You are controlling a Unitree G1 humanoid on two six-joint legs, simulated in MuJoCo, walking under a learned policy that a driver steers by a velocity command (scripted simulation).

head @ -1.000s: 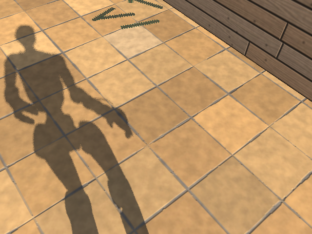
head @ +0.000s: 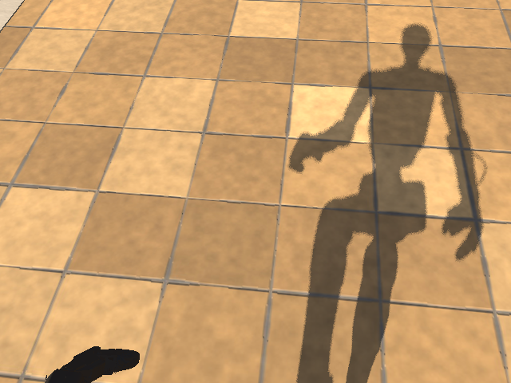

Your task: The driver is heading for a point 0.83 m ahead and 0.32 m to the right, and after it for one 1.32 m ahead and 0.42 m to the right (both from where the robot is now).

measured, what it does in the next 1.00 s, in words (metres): walks ahead, turning right: right foot, then left foot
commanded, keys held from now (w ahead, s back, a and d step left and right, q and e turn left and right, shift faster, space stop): w+e+shift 0.86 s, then w+q+shift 0.14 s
